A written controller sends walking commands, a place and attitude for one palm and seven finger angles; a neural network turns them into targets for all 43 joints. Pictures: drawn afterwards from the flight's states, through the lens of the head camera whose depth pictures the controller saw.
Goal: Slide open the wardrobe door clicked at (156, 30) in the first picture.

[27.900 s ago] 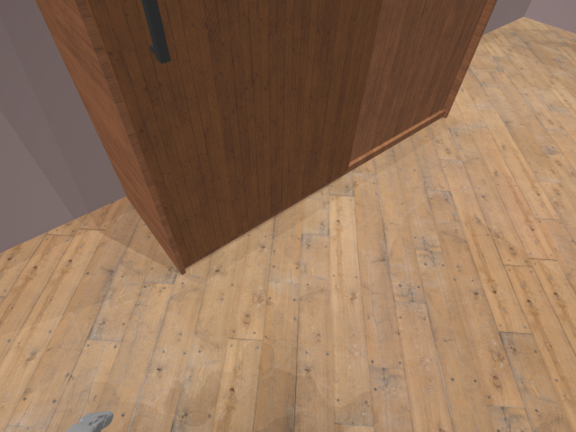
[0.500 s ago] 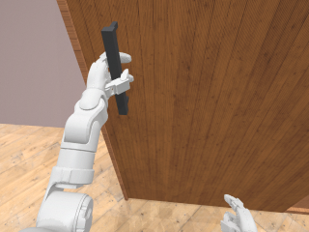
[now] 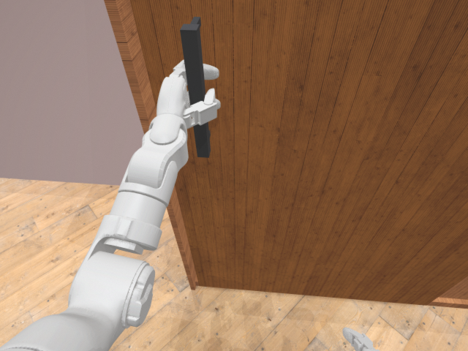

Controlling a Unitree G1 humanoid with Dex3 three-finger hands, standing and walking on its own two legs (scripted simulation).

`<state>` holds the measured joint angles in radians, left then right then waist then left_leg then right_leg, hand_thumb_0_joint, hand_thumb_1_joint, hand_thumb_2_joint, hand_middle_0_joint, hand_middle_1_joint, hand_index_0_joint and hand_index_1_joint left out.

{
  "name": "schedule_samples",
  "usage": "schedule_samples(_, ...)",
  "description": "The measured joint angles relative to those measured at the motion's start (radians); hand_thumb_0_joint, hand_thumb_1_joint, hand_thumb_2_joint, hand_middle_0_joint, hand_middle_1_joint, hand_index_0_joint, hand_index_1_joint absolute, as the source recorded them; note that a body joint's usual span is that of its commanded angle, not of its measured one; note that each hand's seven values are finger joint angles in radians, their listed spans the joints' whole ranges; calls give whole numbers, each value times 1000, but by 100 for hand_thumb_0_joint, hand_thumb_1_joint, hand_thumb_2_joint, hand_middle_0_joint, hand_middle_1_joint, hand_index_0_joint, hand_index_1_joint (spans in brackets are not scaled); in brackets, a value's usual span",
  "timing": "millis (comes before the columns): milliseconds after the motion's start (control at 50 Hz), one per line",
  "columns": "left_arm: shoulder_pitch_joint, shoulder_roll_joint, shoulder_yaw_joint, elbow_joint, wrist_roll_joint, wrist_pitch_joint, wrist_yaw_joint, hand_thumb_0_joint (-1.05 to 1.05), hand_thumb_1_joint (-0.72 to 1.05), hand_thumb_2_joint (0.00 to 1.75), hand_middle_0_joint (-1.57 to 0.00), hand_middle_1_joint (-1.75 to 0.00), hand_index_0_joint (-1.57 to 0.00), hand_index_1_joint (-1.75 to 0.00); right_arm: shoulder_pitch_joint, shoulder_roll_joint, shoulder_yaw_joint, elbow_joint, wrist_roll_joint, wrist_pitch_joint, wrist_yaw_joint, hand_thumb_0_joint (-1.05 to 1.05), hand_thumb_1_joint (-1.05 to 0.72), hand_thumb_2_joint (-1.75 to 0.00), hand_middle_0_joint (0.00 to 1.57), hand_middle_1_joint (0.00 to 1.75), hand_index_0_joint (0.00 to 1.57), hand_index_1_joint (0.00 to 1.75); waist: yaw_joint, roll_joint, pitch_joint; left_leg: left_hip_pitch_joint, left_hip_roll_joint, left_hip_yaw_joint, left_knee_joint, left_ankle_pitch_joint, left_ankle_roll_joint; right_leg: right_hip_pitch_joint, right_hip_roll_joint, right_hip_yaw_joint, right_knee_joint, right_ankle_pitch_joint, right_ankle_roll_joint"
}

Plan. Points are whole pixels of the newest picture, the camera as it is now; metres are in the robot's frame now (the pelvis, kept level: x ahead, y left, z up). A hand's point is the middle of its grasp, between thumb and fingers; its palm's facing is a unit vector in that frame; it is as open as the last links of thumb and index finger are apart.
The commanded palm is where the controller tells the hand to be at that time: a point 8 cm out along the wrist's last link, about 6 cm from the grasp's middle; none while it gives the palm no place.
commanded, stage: step sideways, sliding the door along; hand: left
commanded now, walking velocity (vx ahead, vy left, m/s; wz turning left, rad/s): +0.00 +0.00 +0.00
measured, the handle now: (200, 94) +0.48 +0.10 +0.22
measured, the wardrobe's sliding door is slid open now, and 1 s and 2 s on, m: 0.02 0.07 0.43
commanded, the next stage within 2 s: none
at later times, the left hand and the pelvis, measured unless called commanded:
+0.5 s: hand (219, 107) +0.44 +0.07 +0.21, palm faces +0.19 -0.98 -0.08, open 5.9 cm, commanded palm +0.42 +0.06 +0.22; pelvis +0.01 -0.09 -0.01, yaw +4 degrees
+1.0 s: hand (245, 108) +0.45 +0.02 +0.21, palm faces +0.33 -0.94 -0.07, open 6.2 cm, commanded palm +0.42 -0.01 +0.20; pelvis +0.09 -0.22 -0.01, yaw +8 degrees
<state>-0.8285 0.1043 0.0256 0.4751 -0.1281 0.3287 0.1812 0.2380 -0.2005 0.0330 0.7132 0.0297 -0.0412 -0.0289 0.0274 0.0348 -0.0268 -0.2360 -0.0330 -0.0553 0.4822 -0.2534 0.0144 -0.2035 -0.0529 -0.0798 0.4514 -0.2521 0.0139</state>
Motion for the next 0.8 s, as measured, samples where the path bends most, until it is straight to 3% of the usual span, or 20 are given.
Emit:
schedule_samples(100, -25, -4, -7, 51, -4, -31, 10, 0, 75, 81, -44, -140, -35, -140, 13, -1, -1, 13, 1, -21, -3, 1, -90, -90, 21, 30, 20, 30, -2, 0, -1, -8, 3, -3, 0, 6, -4, -9, 3, -2, 3, 3, 0)
schedule_samples(200, 11, 76, 9, 121, 11, -240, -52, -1, 71, 82, -44, -140, -36, -140, -15, -5, 8, 12, -14, -11, -29, 1, -90, -90, 21, 30, 20, 30, -27, -5, -4, -28, 11, 23, 6, 3, -9, -63, 9, 26, 59, -17, -3)
schedule_samples(260, 31, 113, 20, 112, 2, -314, -63, -3, 69, 84, -45, -140, -34, -140, -11, 2, -4, -3, -15, -8, -50, 1, -90, -90, 21, 30, 20, 30, -34, -10, 14, -38, 15, 22, 27, -9, -17, -109, 30, 47, 182, -108, -19)
schedule_samples(320, 36, 134, 31, 86, -7, -340, -73, -4, 69, 86, -48, -141, -34, -140, -1, 8, -12, -5, -14, 2, -59, 1, -90, -90, 21, 30, 20, 30, -26, -8, 44, -45, 31, -4, 58, -27, -36, -110, 66, 45, 220, -163, -33)
schedule_samples(360, 32, 150, 43, 68, -5, -351, -81, -4, 69, 86, -49, -141, -33, -140, -1, 5, -12, -4, -9, 13, -58, 1, -90, -90, 21, 30, 20, 30, -13, -5, 68, -57, 47, -21, 110, -56, -53, -82, 83, 31, 163, -90, -55)
schedule_samples(380, 33, 153, 52, 56, -2, -356, -79, -4, 68, 85, -50, -141, -33, -140, -5, -1, -14, -1, -4, 20, -58, 1, -90, -90, 21, 30, 20, 30, -16, 9, 84, -72, 64, -26, 156, -71, -44, -71, 98, 12, 161, -73, -75)
schedule_samples(420, 32, 144, 56, 33, 6, -359, -74, -3, 68, 85, -50, -141, -33, -140, -10, -6, -24, 11, 5, 32, -62, 1, -90, -90, 21, 30, 20, 30, -19, 8, 107, -132, 62, -14, 330, -163, -21, -50, 103, -22, 158, -94, -109)
schedule_samples(460, 33, 128, 52, 5, 8, -367, -73, -3, 69, 85, -49, -141, -33, -140, -16, -11, -34, 22, 8, 36, -64, 1, -90, -90, 21, 30, 20, 30, -3, -16, 132, -188, 41, 15, 503, -212, -15, -24, 92, -36, 137, -106, -125)
schedule_samples(500, 43, 113, 46, -39, 16, -381, -67, -2, 69, 85, -48, -141, -34, -140, -22, -23, -42, 14, 1, 33, -64, 1, -90, -90, 21, 30, 20, 30, 13, -32, 159, -218, 36, 54, 572, -199, -20, 2, 85, -47, 100, -96, -132)
schedule_samples(540, 52, 100, 33, -92, 26, -394, -59, -2, 68, 84, -48, -141, -34, -140, -34, -33, -52, -3, -6, 31, -63, 1, -90, -90, 21, 30, 20, 30, 25, -42, 185, -221, 39, 98, 530, -168, -27, 19, 79, -64, 70, -89, -137)
schedule_samples(600, 59, 79, 10, -176, 35, -414, -50, -1, 68, 84, -47, -141, -33, -140, -65, -47, -65, -37, -8, 32, -57, 1, -90, -90, 20, 30, 20, 30, 45, -51, 217, -184, 45, 160, 335, -95, -31, 21, 76, -90, 65, -97, -141)
schedule_samples(640, 65, 64, -5, -233, 33, -423, -40, 0, 69, 84, -47, -141, -32, -140, -98, -57, -73, -58, -2, 30, -52, 1, -90, -90, 20, 30, 20, 30, 65, -41, 230, -113, 62, 189, 130, 57, -6, -25, 86, -95, 155, -112, -122)
schedule_samples(660, 63, 64, -10, -256, 31, -432, -38, 1, 69, 83, -48, -141, -32, -140, -122, -60, -81, -69, -1, 26, -46, 1, -90, -90, 20, 30, 20, 30, 70, -33, 239, -90, 73, 189, 84, 65, 4, -87, 93, -79, 280, -101, -81)
schedule_samples(680, 51, 68, -13, -273, 21, -438, -38, 2, 69, 83, -48, -141, -32, -140, -155, -54, -91, -76, 1, 20, -35, 1, -91, -90, 20, 30, 20, 30, 71, -36, 266, -87, 76, 186, 97, 33, 4, -157, 95, -34, 451, -145, -55)
schedule_samples(740, 39, 72, -4, -317, 13, -438, -51, 3, 70, 82, -47, -141, -32, -139, -241, -33, -96, -93, 4, 10, 17, 1, -91, -90, 20, 30, 20, 30, 73, -23, 338, -65, 110, 155, 138, -22, -23, -315, 100, 78, 825, -240, -47)
schedule_samples(800, 57, 72, -5, -360, 25, -423, -72, 3, 70, 82, -47, -141, -32, -139, -275, 4, -85, -113, 5, 9, 46, 1, -91, -90, 20, 30, 20, 30, 93, -8, 353, -42, 174, 122, 125, -24, -61, -404, 38, 116, 855, -197, -21)
